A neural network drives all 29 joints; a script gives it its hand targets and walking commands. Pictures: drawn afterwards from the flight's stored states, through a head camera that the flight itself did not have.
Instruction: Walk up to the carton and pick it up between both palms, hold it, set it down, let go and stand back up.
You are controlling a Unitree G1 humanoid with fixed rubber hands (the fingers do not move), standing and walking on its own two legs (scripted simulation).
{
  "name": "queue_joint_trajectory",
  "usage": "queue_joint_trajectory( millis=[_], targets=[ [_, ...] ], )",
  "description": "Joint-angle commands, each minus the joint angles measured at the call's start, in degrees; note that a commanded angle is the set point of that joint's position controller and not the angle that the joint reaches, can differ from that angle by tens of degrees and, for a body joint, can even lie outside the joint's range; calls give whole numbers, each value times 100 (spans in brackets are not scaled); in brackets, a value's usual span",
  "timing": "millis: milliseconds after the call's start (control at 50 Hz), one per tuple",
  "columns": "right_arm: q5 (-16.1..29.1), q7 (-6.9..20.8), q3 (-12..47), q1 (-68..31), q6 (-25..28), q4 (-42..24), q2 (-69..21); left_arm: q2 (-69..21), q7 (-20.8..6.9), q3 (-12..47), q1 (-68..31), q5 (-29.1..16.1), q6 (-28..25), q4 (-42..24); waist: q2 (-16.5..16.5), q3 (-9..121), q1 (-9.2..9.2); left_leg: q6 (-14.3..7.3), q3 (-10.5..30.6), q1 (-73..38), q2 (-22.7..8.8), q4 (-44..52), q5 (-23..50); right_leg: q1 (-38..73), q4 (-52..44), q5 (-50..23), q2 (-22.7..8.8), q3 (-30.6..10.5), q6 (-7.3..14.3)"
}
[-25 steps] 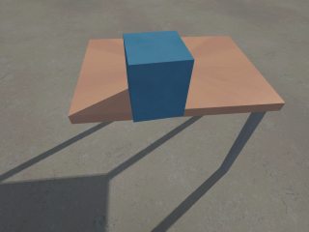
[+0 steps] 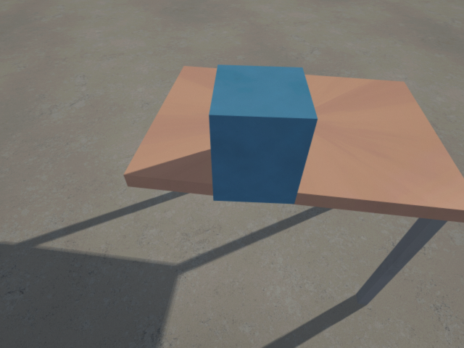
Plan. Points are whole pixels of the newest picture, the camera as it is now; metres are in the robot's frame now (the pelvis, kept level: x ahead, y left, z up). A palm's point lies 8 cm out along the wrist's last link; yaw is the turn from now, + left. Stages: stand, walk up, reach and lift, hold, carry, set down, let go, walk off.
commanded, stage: walk up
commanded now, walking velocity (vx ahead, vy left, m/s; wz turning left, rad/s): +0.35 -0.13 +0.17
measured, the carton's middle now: (256, 135) +0.60 +0.00 +0.05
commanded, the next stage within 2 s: none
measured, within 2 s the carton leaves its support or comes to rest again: neither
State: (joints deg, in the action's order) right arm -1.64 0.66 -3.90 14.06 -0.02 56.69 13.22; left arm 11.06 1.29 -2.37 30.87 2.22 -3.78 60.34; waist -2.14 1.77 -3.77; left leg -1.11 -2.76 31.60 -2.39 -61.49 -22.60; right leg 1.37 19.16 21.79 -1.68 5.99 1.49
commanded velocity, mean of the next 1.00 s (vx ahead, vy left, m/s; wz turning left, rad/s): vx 0.03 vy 0.07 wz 0.06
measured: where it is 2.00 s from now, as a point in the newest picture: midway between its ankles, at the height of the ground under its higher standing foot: outside the picture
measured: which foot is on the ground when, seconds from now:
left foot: up 0.00-0.18, down 0.20-0.64, up 0.66-1.00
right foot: down 0.00-0.28, up 0.30-0.62, down 0.64-1.00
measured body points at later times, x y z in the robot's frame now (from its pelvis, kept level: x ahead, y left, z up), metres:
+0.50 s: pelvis +0.21 -0.02 +0.01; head +0.22 +0.00 +0.46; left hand +0.29 +0.23 -0.14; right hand +0.18 -0.28 -0.13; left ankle +0.19 +0.08 -0.74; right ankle +0.30 -0.18 -0.67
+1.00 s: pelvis +0.19 -0.04 -0.01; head +0.20 -0.09 +0.44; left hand +0.17 +0.25 -0.12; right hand +0.33 -0.30 -0.16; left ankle +0.13 +0.14 -0.60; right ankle +0.36 -0.15 -0.74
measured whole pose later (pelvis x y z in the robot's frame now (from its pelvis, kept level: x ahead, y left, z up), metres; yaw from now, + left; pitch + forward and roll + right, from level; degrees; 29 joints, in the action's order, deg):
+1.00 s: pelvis +0.19 -0.04 -0.01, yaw +4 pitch -3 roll +7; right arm -2.1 0.8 -4.7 7.1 -6.4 50.9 17.1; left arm 14.5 2.6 -3.8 17.4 2.3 3.1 55.7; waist -0.1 -4.4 -2.9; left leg 4.5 3.2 28.8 4.4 -78.9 -21.9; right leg -24.3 25.9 -1.0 -10.3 3.1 0.6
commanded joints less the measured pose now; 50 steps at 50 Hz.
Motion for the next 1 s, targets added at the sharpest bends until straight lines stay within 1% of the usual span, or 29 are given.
queue_joint_trajectory(
  millis=[0, 80, 120, 160, 180, 200, 220, 240, 260, 280, 300, 340, 380, 400, 420, 460, 500, 540, 580, 600, 620, 640, 660, 700, 720, 780, 820, 900, 980],
  targets=[
    [-39, 149, 122, -643, 242, -701, -283, 612, -15, -8, 388, -1, -147, 137, 50, -1239, 305, 29, -523, 836, 22, 276, 879, -373, -578, -3179, -974, -494, 597],
    [28, 104, 294, -1190, 286, -946, -206, 399, 41, 62, 339, 1, -149, 366, -636, -1054, 273, -72, -586, -475, 83, 2023, 1421, -491, -352, -4981, -958, -162, 431],
    [-17, 63, 262, -944, 318, -800, 21, 443, 72, 55, 589, -68, -126, 543, -499, -673, 366, -238, -630, -1190, 233, 2431, 1409, -193, 184, -6254, -1139, -331, 433],
    [5, -44, 198, 54, 315, -281, 190, 640, 55, 10, 454, -113, -176, 394, 159, -168, 679, -490, -743, -2156, 433, 3058, 1654, -26, 1332, -7523, -1461, -376, 302],
    [-27, -101, 120, 781, 364, -43, 403, 720, 28, -15, 274, -172, -191, 334, 286, 377, 1061, -703, -472, -3261, 145, 3264, 2443, -462, 2286, -6939, -1306, -257, 213],
    [-73, -146, -7, 1484, 394, 150, 828, 649, 14, 12, 347, -247, -195, 247, 687, 1135, 1315, -1067, 487, -4687, -790, 2821, 4162, -1380, 3466, -4926, -985, -74, 40],
    [-44, -153, -102, 1876, 343, 247, 1215, 191, 10, 129, 955, -476, -114, 295, 2012, 1964, 1404, -2139, 2513, -6214, -2309, 2907, 5286, -2940, 5723, -1525, -88, 185, -342],
    [41, -167, -116, 1748, 285, 290, 1108, 304, -7, 66, 736, -469, -58, 316, 1609, 1782, 1353, -2577, 3472, -6056, -2815, 3654, 5048, -3402, 6315, 1094, 274, 86, -306],
    [89, -177, -71, 1412, 307, 272, 844, 614, -14, -77, 12, -328, -75, 188, 609, 1093, 1252, -2332, 3261, -5284, -2645, 3910, 5812, -3418, 6484, 931, 158, -205, -206],
    [25, -171, -14, 1171, 364, 263, 718, 616, -25, -142, -615, -218, -100, 35, -457, 434, 1108, -1892, 2492, -4321, -2502, 3869, 6897, -3357, 6422, 543, -57, -486, -92],
    [-8, -173, 89, 950, 423, 258, 567, 223, -50, -109, -757, -156, -73, -86, -967, -306, 820, -1424, 1739, -3341, -2182, 4015, 6369, -3390, 5805, 209, -231, -696, -68],
    [114, -181, 230, 552, 431, 468, 287, -458, -101, -5, -676, -70, 39, -281, -325, -1026, 292, -627, 827, -2048, -1347, 4432, 4709, -3057, 4880, 32, -344, -639, -103],
    [177, -183, 310, 371, 444, 451, 21, -646, -116, 35, -386, -103, 170, -243, 412, -1088, -17, -348, 251, -1218, -888, 4728, 3621, -2423, 4050, -245, -313, -476, -195],
    [172, -179, 394, 209, 487, 334, -183, -646, -111, 40, -189, -148, 261, -141, 768, -1106, -193, -322, -128, -921, -695, 4739, 3963, -2169, 3644, -581, -220, -371, -189],
    [232, -207, 422, -48, 509, 255, -179, -577, -91, 72, -213, -171, 326, -137, 1182, -1263, -308, -335, -541, -798, -557, 4644, 5294, -2075, 3281, -843, -32, -223, -200],
    [193, -178, 295, -72, 470, 295, 103, -153, -82, 6, -621, -90, 323, -341, 2095, -1050, -162, -416, -702, -908, -410, 4517, 5022, -1986, 2705, -1524, -28, 2, -269],
    [164, -197, 214, 148, 276, 316, 291, 386, -39, -154, -1132, -80, 305, -607, 2347, -716, 28, -506, -771, -953, -348, 4202, 4625, -1601, 2597, -1880, -97, 84, -369],
    [88, -227, 142, 125, 117, 159, 444, 715, 47, -263, -925, -82, 277, -554, 1798, -462, -45, -463, -650, -1045, -295, 3571, 3812, -1160, 2121, -2221, -132, 52, -336],
    [37, -246, 34, 95, -3, -1, 665, 1076, 159, -384, -63, -27, 222, -223, 503, 9, -412, -181, -384, -750, 72, 2165, 1375, -5, 1128, -3101, -454, -350, -262],
    [43, -249, 33, 289, -64, -64, 619, 1382, 224, -449, 236, 13, 197, -110, -758, 258, -487, 17, -330, -484, 502, 849, -640, 443, 643, -4111, -1115, -910, -118],
    [97, -262, 13, 647, -126, -157, 545, 1601, 285, -453, 309, 50, 187, -194, -1778, 526, -355, 203, -146, -283, 713, -444, -1578, 468, 460, -5745, -2337, -2168, 116],
    [118, -251, -90, 1020, -218, -100, 660, 1547, 327, -408, 89, -16, 225, -336, -1544, 482, -151, 268, 419, -632, 542, -939, -1291, -62, 383, -6642, -2742, -2553, 411],
    [115, -253, -89, 1386, -327, -44, 531, 1591, 325, -421, -424, -150, 303, -427, -2110, 549, 155, 287, 601, -535, 603, -1303, -1480, -540, 149, -6065, -3132, -2924, 912],
    [14, -202, -147, 826, -495, -122, 618, 1057, 246, -261, -1261, -183, 476, -755, -1774, -210, 239, 389, 908, -479, 381, -1776, -1144, -2129, -575, -2694, -2561, -2664, 991],
    [-37, -134, -198, 360, -539, -193, 749, 767, 241, -182, -1328, -96, 532, -783, -905, -562, 204, 392, 998, -627, 349, -1769, -752, -2462, -449, -2287, -2041, -2045, 740],
    [-59, -115, -162, 411, -574, -332, 401, 1065, 244, -261, -1560, -7, 524, -791, -551, -412, 489, 442, 696, -201, 661, -1974, -49, -2109, -242, -1703, -1690, -1353, 494],
    [-58, -93, -143, 340, -595, -411, 373, 1284, 233, -343, -1297, -12, 511, -747, -433, -118, 387, 488, 594, -229, 804, -2258, 99, -2002, -390, -1239, -1701, -1456, 470],
    [-54, 30, -71, 58, -682, -636, 396, 1489, 179, -393, -1520, 18, 586, -825, -1177, -200, 392, 589, 459, -223, 748, -2060, 154, -2282, -739, -61, -1653, -1375, 318],
    [9, 89, -53, 366, -676, -651, 639, 1511, 174, -410, -1963, 87, 679, -1002, -1631, -30, 501, 573, -68, -951, 534, -393, -328, -2321, -1081, 362, -1528, -1143, 47]
  ],
)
